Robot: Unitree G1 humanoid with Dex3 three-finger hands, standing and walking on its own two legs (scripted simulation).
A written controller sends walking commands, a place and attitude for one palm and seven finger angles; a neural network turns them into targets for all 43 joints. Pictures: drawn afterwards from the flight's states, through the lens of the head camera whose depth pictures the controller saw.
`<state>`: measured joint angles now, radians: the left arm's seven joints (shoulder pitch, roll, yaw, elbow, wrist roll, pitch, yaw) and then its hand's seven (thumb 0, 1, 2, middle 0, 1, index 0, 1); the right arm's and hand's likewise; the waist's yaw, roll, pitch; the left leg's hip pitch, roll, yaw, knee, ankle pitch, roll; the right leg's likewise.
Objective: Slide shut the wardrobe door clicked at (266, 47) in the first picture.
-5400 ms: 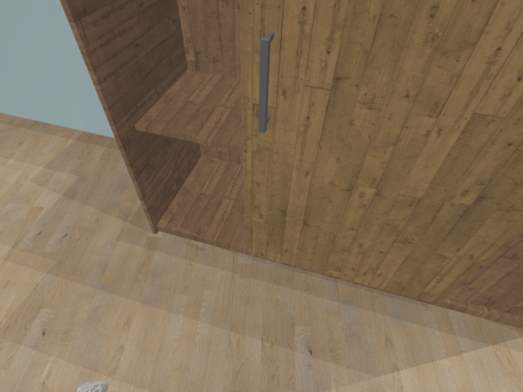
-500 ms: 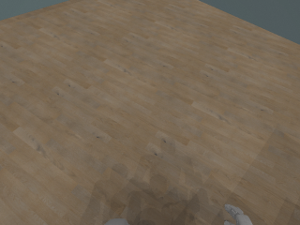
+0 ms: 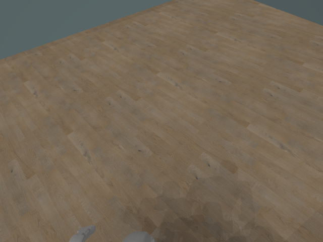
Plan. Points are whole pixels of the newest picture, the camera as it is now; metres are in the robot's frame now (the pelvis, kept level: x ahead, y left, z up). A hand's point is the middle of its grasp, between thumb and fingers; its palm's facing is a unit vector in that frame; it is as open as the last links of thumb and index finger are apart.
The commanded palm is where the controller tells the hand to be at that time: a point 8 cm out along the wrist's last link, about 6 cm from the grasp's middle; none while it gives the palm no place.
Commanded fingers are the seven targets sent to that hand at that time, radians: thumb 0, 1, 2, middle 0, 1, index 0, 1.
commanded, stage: walk to a spot facing it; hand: right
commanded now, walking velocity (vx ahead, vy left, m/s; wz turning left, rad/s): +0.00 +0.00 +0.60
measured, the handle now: out of the picture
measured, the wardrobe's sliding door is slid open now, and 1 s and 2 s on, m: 0.44 0.44 0.44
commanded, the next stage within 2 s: turn to face it in 1.58 s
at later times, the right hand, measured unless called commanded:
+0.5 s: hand (213, 239) +0.16 -0.11 -0.15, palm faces -0.28 +0.92 -0.27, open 7.4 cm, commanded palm none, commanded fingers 0.00 -0.90 -0.90 0.20 0.30 0.20 0.30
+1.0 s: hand (224, 230) +0.18 -0.15 -0.17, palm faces -0.51 +0.84 -0.18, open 7.4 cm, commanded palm none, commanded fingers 0.00 -0.90 -0.90 0.20 0.30 0.20 0.30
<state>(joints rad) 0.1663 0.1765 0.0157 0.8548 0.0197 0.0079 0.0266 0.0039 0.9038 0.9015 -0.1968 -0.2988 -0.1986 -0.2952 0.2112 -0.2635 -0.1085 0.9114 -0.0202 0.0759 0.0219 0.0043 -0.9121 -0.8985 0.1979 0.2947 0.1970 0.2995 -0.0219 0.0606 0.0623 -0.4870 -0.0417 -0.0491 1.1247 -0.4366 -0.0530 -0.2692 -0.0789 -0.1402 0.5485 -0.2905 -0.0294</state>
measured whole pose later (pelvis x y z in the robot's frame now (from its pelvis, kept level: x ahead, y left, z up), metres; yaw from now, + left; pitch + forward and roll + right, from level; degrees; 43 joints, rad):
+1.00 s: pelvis +0.01 -0.01 +0.01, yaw +36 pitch +0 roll +3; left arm 0.20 0.17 0.02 0.88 0.02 0.01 0.03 0.00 0.90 0.90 -0.20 -0.30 -0.20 -0.30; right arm 0.22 -0.27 -0.11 0.92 -0.02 0.08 0.03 0.00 -0.91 -0.90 0.20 0.29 0.20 0.30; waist -0.02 0.05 0.06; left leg -0.49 0.00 -0.02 1.16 -0.39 -0.08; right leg -0.22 -0.09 -0.18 0.48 -0.26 -0.04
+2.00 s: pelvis +0.12 +0.09 +0.01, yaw +67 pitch -1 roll +2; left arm 0.25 0.16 0.04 0.97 0.02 -0.02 0.03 0.00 0.93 0.90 -0.20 -0.30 -0.20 -0.30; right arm 0.24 -0.22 -0.11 0.97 -0.02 0.06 0.02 0.00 -0.92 -0.90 0.19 0.29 0.19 0.30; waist -0.01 0.03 0.04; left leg -0.54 0.06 0.04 1.15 -0.31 -0.06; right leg -0.22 -0.10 -0.28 0.47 -0.23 -0.05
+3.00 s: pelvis +0.14 +0.16 +0.00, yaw +102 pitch +1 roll +2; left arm 0.24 0.17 0.04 0.91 0.02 0.01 0.01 0.00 0.90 0.90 -0.20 -0.30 -0.20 -0.30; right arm 0.19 -0.25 -0.10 0.91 -0.02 0.09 0.03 0.00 -0.92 -0.90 0.19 0.29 0.19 0.30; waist 0.01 0.01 0.08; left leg -0.41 0.06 0.05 0.95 -0.45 -0.08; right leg -0.22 -0.16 -0.29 0.50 -0.28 -0.01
